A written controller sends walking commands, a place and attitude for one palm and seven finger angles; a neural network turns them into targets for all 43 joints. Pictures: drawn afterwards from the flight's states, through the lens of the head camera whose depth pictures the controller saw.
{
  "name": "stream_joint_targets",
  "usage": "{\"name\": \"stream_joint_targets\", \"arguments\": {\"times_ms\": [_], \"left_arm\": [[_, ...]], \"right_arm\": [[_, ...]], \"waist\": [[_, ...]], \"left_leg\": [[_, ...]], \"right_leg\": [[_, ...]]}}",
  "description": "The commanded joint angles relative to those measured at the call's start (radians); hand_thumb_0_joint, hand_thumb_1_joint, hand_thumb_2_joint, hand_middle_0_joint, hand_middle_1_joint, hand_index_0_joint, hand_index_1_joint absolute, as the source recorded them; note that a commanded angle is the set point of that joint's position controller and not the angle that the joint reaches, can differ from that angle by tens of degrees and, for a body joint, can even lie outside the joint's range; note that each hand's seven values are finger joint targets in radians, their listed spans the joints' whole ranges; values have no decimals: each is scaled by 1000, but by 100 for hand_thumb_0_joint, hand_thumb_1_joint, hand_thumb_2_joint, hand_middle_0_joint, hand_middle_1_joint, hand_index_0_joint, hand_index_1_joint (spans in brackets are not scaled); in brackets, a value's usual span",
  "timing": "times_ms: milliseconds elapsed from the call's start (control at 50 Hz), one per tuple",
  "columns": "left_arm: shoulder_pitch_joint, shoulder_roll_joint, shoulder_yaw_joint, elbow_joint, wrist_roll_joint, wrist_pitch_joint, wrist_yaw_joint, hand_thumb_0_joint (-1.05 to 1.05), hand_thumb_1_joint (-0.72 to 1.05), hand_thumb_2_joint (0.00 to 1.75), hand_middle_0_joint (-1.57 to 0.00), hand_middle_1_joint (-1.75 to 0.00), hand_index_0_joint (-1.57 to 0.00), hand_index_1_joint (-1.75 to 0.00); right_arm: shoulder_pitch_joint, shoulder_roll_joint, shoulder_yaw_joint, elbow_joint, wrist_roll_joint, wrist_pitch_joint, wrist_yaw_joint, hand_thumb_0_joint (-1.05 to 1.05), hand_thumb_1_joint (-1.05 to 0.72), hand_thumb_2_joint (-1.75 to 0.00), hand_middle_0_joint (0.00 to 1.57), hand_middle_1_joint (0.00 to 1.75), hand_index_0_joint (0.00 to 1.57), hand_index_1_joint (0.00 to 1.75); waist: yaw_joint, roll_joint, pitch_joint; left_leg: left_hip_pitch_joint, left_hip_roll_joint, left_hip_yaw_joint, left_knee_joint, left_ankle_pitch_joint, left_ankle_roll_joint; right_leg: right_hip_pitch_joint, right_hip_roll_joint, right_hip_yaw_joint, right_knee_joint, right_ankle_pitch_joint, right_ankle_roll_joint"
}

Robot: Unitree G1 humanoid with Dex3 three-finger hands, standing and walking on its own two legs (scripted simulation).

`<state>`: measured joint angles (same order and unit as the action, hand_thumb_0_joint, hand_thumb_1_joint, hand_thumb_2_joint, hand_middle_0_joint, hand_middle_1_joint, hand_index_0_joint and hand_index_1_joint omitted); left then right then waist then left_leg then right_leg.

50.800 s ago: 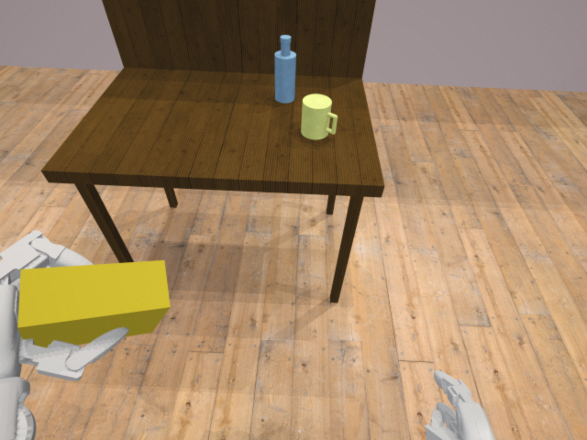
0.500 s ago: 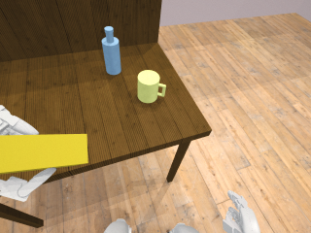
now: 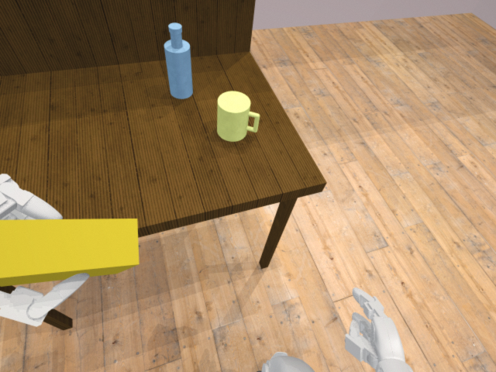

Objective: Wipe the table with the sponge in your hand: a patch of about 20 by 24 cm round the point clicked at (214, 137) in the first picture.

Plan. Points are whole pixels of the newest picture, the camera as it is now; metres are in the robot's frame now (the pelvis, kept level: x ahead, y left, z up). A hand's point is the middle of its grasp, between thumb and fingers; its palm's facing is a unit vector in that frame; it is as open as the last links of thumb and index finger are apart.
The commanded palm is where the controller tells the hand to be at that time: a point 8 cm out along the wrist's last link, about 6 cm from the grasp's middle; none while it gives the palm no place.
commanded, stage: step back with the hand held close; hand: left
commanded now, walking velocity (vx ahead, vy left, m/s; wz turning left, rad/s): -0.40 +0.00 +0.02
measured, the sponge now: (89, 250) +0.23 +0.21 +0.13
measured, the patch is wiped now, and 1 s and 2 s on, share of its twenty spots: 1.00 1.00 1.00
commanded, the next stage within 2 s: stop stepping back and stand still in 0.16 s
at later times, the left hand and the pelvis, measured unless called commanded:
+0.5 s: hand out of the picture +0.06 +0.18 +0.15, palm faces +0.35 -0.82 -0.45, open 9.6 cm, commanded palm +0.01 +0.23 +0.18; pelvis -0.14 -0.06 -0.01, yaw +2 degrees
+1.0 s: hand out of the picture +0.02 +0.17 +0.17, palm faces +0.37 -0.82 -0.43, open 9.6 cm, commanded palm -0.03 +0.21 +0.18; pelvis -0.18 -0.07 +0.00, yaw +3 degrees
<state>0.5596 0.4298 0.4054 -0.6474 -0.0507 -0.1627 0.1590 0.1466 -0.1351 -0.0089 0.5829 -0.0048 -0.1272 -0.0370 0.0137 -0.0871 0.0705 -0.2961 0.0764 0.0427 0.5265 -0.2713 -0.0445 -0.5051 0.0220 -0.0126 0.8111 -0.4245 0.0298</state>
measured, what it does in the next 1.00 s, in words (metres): walks backwards: right foot, then left foot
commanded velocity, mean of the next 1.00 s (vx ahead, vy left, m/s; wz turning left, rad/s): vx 0.06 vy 0.05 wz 0.01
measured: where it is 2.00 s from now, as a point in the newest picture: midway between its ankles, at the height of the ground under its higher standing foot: outside the picture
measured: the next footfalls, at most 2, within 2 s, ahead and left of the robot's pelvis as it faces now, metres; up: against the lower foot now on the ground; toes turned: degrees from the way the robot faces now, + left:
right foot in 0.12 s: +0.05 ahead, -0.14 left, +0.00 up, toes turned -2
left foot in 0.44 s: -0.16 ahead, +0.09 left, +0.00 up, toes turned +5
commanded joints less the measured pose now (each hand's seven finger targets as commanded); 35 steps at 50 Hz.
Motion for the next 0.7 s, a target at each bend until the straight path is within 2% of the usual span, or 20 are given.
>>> {"name": "stream_joint_targets", "arguments": {"times_ms": [0, 100, 120, 140, 160, 200, 240, 320, 360, 400, 420, 440, 460, 500, 540, 580, 600, 620, 640, 680], "left_arm": [[-116, 81, 30, -239, -3, -51, 15, 0, 10, 130, -120, -160, -120, -160], [-98, 100, 53, -127, -2, -47, -2, 0, 10, 130, -120, -160, -120, -160], [-124, 136, 66, -143, 2, -60, -1, 0, 10, 130, -120, -160, -120, -160], [-96, 135, 72, -129, -16, -49, -3, 0, 10, 130, -120, -160, -120, -160], [-48, 109, 47, -130, -26, -40, -4, 0, 10, 130, -120, -160, -120, -160], [59, 114, 80, -124, -12, -36, -9, 0, 10, 130, -120, -160, -120, -160], [61, 126, 93, -184, -10, -47, 1, 0, 10, 130, -120, -160, -120, -160], [51, 146, 85, -202, -3, -26, 35, 0, 10, 130, -120, -160, -120, -160], [15, 163, 85, -230, -2, -20, 45, 0, 10, 130, -120, -160, -120, -160], [-12, 175, 81, -252, -11, -28, 41, 0, 10, 130, -120, -160, -120, -160], [-39, 172, 85, -263, -10, -36, 38, 0, 10, 130, -120, -160, -120, -160], [-63, 188, 97, -257, 1, -36, 38, 0, 10, 130, -120, -160, -120, -160], [-95, 186, 102, -211, 12, -35, 38, 0, 10, 130, -120, -160, -120, -160], [-134, 156, 81, -116, 24, -34, 11, 0, 10, 130, -120, -160, -120, -160], [-129, 98, 36, -16, 1, -33, -2, 0, 10, 130, -120, -160, -120, -160], [-183, 68, -3, 66, 3, -17, -13, 0, 10, 130, -120, -160, -120, -160], [-224, 53, -28, 70, 6, -19, -21, 0, 10, 130, -120, -160, -120, -160], [-228, 84, -23, 91, 10, -16, -28, 0, 10, 130, -120, -160, -120, -160], [-290, 100, -20, 57, -1, -10, -34, 0, 10, 130, -120, -160, -120, -160], [-355, 97, -28, 6, 5, -42, -50, 0, 10, 130, -120, -160, -120, -160]], "right_arm": [[-15, -201, -55, -113, 4, -57, -1, 0, -90, -90, 20, 30, 20, 30], [-46, -197, -40, -149, 14, -28, 1, 0, -90, -90, 20, 30, 20, 30], [-52, -174, -38, -159, 16, -18, 2, 0, -90, -90, 20, 30, 20, 30], [-37, -164, -61, -157, 28, -13, -6, 0, -90, -90, 20, 30, 20, 30], [-30, -162, -71, -147, 32, -6, -14, 0, -90, -90, 20, 30, 20, 30], [-36, -124, -41, -144, 21, 12, -6, 0, -90, -90, 20, 30, 20, 30], [-55, -109, -22, -154, 16, 30, -16, 0, -90, -90, 20, 30, 20, 30], [-28, -152, -27, -168, 20, 35, -41, 0, -90, -90, 20, 30, 20, 30], [8, -176, -36, -148, 13, 16, -44, 0, -90, -90, 20, 30, 20, 30], [10, -221, -47, -157, 12, -5, -52, 0, -90, -90, 20, 30, 20, 30], [-4, -246, -55, -170, 13, -18, -49, 0, -90, -90, 20, 30, 20, 30], [-6, -239, -61, -164, 20, -35, -43, 0, -90, -90, 20, 30, 20, 30], [7, -213, -60, -129, 26, -41, -33, 0, -90, -90, 20, 30, 20, 30], [16, -209, -65, -91, 36, -44, -8, 0, -90, -90, 20, 30, 20, 30], [25, -218, -50, -82, 45, -49, -5, 0, -90, -90, 20, 30, 20, 30], [14, -226, -37, -92, 39, -41, -21, 0, -90, -90, 20, 30, 20, 30], [-5, -227, -36, -97, 36, -35, -24, 0, -90, -90, 20, 30, 20, 30], [-17, -214, -41, -100, 37, -23, -26, 0, -90, -90, 20, 30, 20, 30], [-58, -207, -42, -121, 40, -20, -27, 0, -90, -90, 20, 30, 20, 30], [-39, -215, -52, -87, 36, -16, -11, 0, -90, -90, 20, 30, 20, 30]], "waist": [[-20, 353, -174], [-5, 157, -118], [-19, -35, -124], [-10, -226, -216], [-11, -213, -246], [-28, -72, -293], [-30, -62, -308], [-31, -82, -288], [-52, -25, -265], [-48, 167, -198], [-36, 374, -155], [-41, 460, -125], [-62, 474, -86], [-34, 351, -28], [-13, 233, -27], [-10, 161, 0], [-8, 74, -5], [-19, -157, -29], [-22, -276, -41], [-48, -128, -73]], "left_leg": [[161, 240, -133, -84, 647, 115], [-70, 141, -87, 49, 114, 65], [-142, 52, -1, 188, -77, 26], [-128, -51, -4, 419, -267, 5], [-90, -53, -93, 593, -247, 15], [-146, -30, -109, 611, -207, 6], [-123, -28, -58, 469, -185, 0], [44, -65, 9, 187, -237, 57], [133, -65, 20, -5, -193, 86], [95, 36, -82, -258, -226, 140], [66, 141, -206, -346, -237, 184], [33, 216, -233, -352, -139, 219], [-59, 234, -279, -351, -213, 253], [-59, 194, -167, -269, -36, 240], [-57, 164, -94, -178, -11, 182], [-83, 92, -68, -27, -175, 143], [-117, 30, -39, 129, -229, 129], [-230, -64, 18, 395, -260, 97], [-287, -96, -33, 585, -237, 79], [-247, -38, -108, 654, -97, 61]], "right_leg": [[93, -40, 18, -163, 108, -8], [291, -87, -6, -440, 415, -9], [289, -224, 120, -466, 626, -55], [213, -374, 307, -542, 541, -146], [164, -396, 302, -567, 424, -154], [211, -349, 252, -473, 414, -165], [236, -301, 179, -459, 420, -133], [166, -290, 239, -529, -23, -107], [145, -266, 219, -501, -96, -77], [170, -150, 130, -313, -77, -45], [131, -26, 15, -100, -45, -12], [63, 28, -58, 145, -76, 9], [13, -8, 2, 312, -39, 7], [-36, -49, 54, 341, 27, -7], [110, -56, -9, 9, -20, -19], [258, -18, -61, -317, 77, -17], [315, -43, -30, -453, 147, -28], [354, -201, 281, -563, 34, -102], [291, -365, 559, -666, -67, -171], [219, -336, 490, -666, -170, -148]]}}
